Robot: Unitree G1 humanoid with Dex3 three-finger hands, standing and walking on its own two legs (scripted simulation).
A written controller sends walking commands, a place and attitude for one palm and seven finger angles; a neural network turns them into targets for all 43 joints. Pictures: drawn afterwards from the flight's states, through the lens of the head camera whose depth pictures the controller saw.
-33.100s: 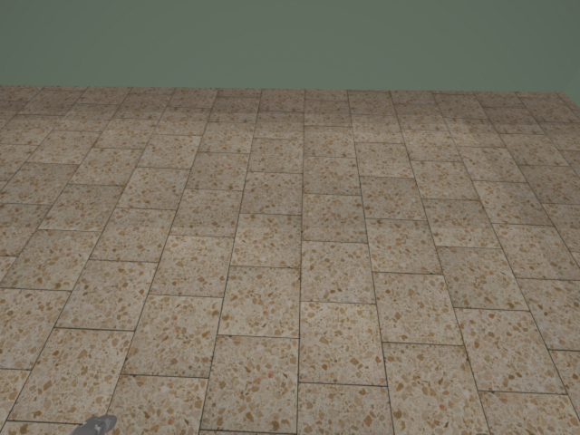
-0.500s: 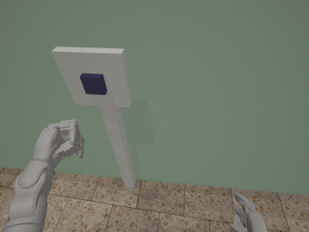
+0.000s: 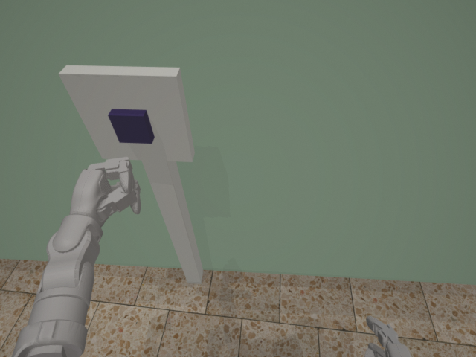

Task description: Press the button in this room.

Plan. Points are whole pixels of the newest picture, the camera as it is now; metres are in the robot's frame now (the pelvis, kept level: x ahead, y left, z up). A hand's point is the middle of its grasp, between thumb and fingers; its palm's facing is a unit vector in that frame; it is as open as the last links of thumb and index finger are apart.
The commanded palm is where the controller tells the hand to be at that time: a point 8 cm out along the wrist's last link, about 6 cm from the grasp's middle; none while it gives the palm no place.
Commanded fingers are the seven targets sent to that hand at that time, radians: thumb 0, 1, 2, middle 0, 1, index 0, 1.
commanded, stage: aim a knuckle at the button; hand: left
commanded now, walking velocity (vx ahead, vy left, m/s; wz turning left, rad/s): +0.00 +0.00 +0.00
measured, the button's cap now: (133, 125) +0.50 +0.22 +0.13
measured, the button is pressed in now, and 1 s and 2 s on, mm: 0 0 12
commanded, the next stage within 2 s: press the button with the knuckle in 1.04 s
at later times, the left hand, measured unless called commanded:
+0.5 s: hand (145, 169) +0.41 +0.19 +0.10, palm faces -0.02 -1.00 -0.03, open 3.1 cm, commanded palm +0.37 +0.24 +0.10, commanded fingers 0.00 0.90 0.90 -1.30 -1.50 -1.30 -1.50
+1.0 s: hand (139, 173) +0.40 +0.20 +0.10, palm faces -0.01 -1.00 -0.01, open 3.1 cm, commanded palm +0.37 +0.25 +0.10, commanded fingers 0.00 0.90 0.90 -1.30 -1.50 -1.30 -1.50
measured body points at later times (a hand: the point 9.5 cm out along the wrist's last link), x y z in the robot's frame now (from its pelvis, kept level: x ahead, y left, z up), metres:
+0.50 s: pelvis +0.00 +0.01 +0.00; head +0.03 +0.00 +0.44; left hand +0.41 +0.24 +0.10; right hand +0.07 -0.26 -0.12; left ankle +0.02 +0.10 -0.73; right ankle -0.02 -0.09 -0.73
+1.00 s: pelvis +0.00 +0.01 -0.01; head +0.03 +0.01 +0.44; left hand +0.40 +0.25 +0.10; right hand +0.10 -0.25 -0.11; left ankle +0.02 +0.10 -0.73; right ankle -0.02 -0.09 -0.73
